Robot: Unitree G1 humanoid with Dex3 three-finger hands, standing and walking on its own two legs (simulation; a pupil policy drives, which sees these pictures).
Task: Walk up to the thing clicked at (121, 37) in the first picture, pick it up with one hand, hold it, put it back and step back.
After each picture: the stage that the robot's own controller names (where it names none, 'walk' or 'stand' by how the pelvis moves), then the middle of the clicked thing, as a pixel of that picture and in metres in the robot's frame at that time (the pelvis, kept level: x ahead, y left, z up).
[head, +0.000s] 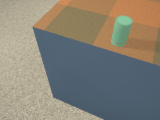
stand; (121, 31) +0.55 -0.16 +0.07
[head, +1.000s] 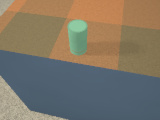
walk; (78, 38) +0.46 +0.04 +0.09
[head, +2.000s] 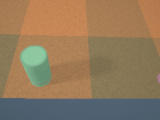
stand; (37, 67) +0.32 +0.14 +0.10
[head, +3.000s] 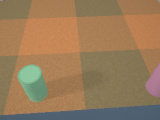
stand; (34, 84) +0.31 +0.16 +0.07
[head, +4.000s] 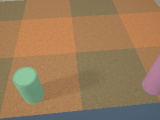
stand; (29, 86) +0.30 +0.17 +0.07
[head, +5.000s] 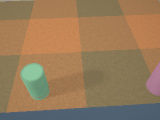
stand; (36, 82) +0.31 +0.16 +0.06
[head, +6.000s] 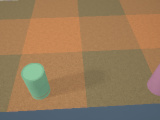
stand; (37, 82) +0.31 +0.16 +0.06
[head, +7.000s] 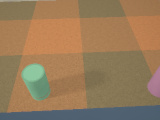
rise first; (37, 82) +0.31 +0.16 +0.06
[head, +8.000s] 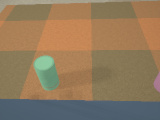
rise first; (47, 73) +0.35 +0.15 +0.07
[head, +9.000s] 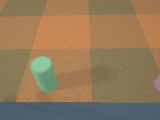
go down; (44, 75) +0.34 +0.15 +0.07
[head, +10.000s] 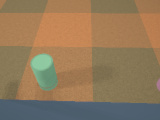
go down; (45, 73) +0.34 +0.14 +0.08
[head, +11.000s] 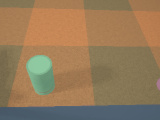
go down; (42, 76) +0.32 +0.12 +0.09
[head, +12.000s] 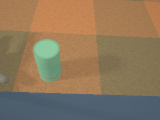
close in; (48, 61) +0.35 +0.11 +0.12
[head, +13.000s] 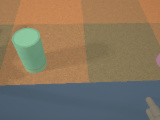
go down; (31, 52) +0.37 +0.13 +0.14
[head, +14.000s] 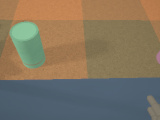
close in; (29, 46) +0.38 +0.14 +0.16
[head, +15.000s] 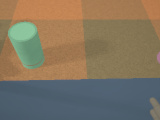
close in; (28, 47) +0.38 +0.14 +0.16
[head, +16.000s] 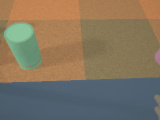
close in; (25, 48) +0.37 +0.14 +0.16
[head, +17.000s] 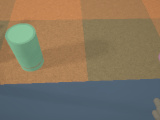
close in; (27, 49) +0.37 +0.14 +0.16
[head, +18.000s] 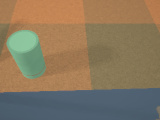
close in; (29, 56) +0.34 +0.14 +0.15
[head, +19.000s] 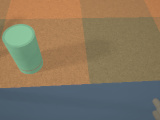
close in; (25, 51) +0.36 +0.14 +0.16
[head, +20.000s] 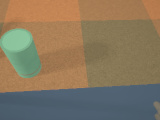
close in; (23, 55) +0.35 +0.14 +0.16
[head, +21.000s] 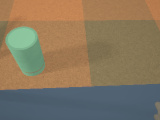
close in; (28, 53) +0.35 +0.14 +0.16
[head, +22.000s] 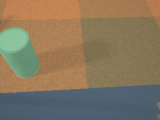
close in; (20, 55) +0.34 +0.14 +0.16
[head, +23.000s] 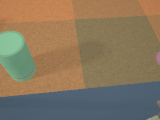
close in; (16, 58) +0.34 +0.15 +0.16
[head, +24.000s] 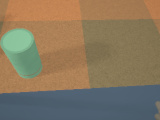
close in; (24, 55) +0.34 +0.14 +0.16
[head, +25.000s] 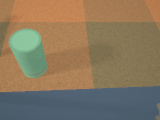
close in; (30, 55) +0.34 +0.13 +0.15
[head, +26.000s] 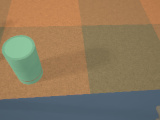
close in; (25, 61) +0.33 +0.14 +0.15
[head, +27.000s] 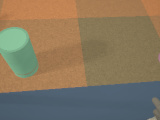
close in; (20, 54) +0.35 +0.14 +0.16
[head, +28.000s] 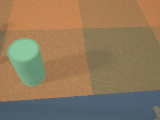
close in; (29, 64) +0.33 +0.13 +0.15
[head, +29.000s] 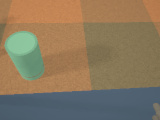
close in; (27, 57) +0.34 +0.13 +0.15
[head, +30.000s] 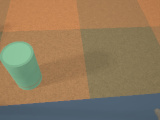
close in; (24, 67) +0.32 +0.14 +0.15
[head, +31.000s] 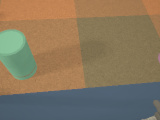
close in; (17, 57) +0.34 +0.15 +0.15
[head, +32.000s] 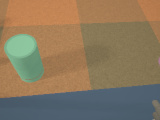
close in; (26, 60) +0.34 +0.13 +0.15
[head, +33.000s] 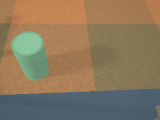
close in; (32, 58) +0.34 +0.13 +0.15
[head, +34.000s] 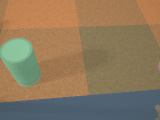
close in; (23, 64) +0.33 +0.14 +0.15
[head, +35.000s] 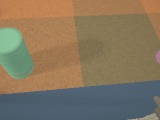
close in; (14, 55) +0.35 +0.15 +0.16
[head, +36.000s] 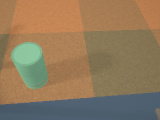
close in; (32, 67) +0.32 +0.13 +0.14
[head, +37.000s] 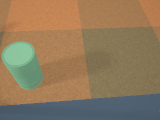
close in; (25, 67) +0.32 +0.14 +0.15
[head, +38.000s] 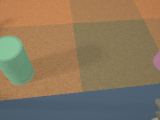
close in; (14, 62) +0.34 +0.15 +0.15
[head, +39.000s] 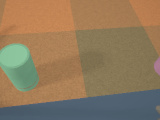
close in; (20, 69) +0.32 +0.14 +0.14
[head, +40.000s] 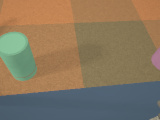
close in; (19, 58) +0.34 +0.15 +0.15
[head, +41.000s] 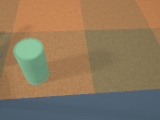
close in; (33, 63) +0.33 +0.13 +0.15
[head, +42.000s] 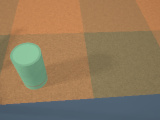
close in; (31, 67) +0.32 +0.13 +0.14
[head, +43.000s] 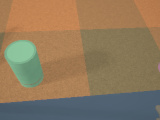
close in; (26, 65) +0.33 +0.14 +0.15
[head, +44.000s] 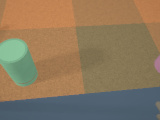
close in; (19, 64) +0.33 +0.15 +0.15
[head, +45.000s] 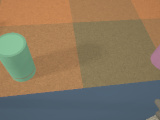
close in; (17, 59) +0.35 +0.15 +0.15
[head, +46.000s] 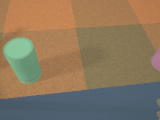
close in; (24, 62) +0.34 +0.14 +0.14
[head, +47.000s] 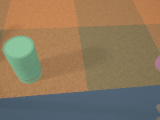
close in; (25, 61) +0.34 +0.14 +0.15
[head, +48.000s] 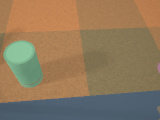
close in; (25, 65) +0.33 +0.14 +0.14
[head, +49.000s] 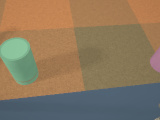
close in; (21, 63) +0.34 +0.15 +0.14
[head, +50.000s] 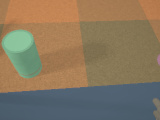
close in; (24, 56) +0.35 +0.14 +0.15
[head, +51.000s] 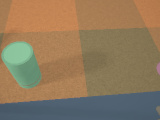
close in; (24, 66) +0.33 +0.14 +0.14
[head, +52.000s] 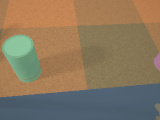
close in; (24, 60) +0.34 +0.14 +0.15
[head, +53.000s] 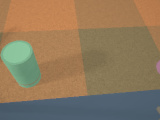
close in; (23, 66) +0.33 +0.14 +0.14
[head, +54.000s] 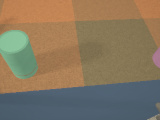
close in; (20, 56) +0.35 +0.15 +0.15
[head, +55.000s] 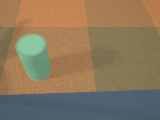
close in; (35, 59) +0.34 +0.12 +0.15
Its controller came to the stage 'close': yes
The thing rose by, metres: 0.00
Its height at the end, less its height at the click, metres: +0.00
